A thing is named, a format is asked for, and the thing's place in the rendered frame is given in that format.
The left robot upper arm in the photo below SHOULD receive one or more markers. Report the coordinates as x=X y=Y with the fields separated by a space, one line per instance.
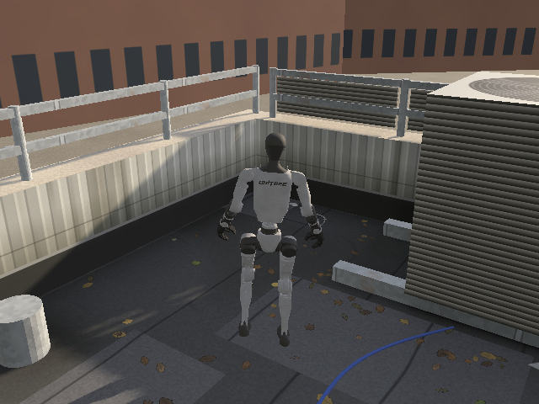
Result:
x=240 y=190

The right robot foot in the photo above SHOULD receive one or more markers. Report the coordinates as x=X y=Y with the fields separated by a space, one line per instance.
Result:
x=284 y=339

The right robot forearm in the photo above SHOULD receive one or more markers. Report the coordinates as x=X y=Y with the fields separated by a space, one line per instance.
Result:
x=313 y=222

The right robot shin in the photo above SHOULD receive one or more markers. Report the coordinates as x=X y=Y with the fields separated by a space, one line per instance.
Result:
x=285 y=309

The right robot upper arm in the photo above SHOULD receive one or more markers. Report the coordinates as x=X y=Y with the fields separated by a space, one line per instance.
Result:
x=299 y=180

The right robot hand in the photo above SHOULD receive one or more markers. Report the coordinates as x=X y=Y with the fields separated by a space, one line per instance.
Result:
x=313 y=236

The left robot hand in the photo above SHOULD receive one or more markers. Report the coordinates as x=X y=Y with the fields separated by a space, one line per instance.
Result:
x=221 y=229

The left robot forearm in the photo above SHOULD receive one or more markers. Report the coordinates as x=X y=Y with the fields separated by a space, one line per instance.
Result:
x=228 y=216

